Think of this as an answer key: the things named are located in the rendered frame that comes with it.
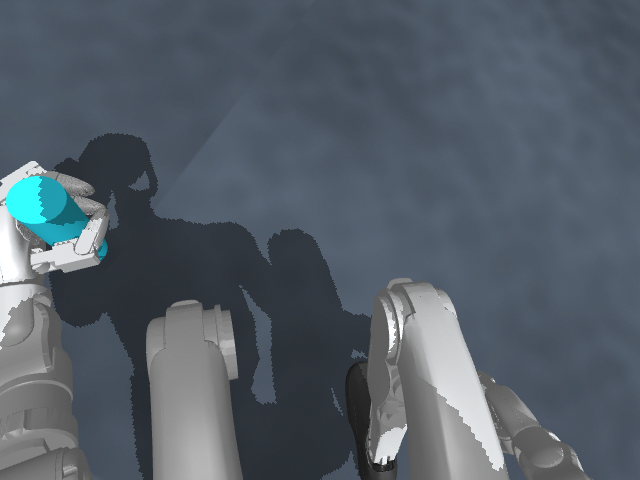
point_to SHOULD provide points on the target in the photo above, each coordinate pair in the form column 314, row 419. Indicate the left robot arm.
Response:
column 38, row 433

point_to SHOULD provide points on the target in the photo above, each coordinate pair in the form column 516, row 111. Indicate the right robot arm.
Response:
column 542, row 456

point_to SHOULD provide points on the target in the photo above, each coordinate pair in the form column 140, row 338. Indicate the left robot hand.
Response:
column 23, row 255

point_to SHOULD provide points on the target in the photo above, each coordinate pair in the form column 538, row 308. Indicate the right robot hand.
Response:
column 509, row 414

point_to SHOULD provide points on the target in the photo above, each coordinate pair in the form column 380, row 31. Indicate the right robot foot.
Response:
column 358, row 403

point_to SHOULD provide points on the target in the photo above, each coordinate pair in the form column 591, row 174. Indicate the can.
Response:
column 43, row 205

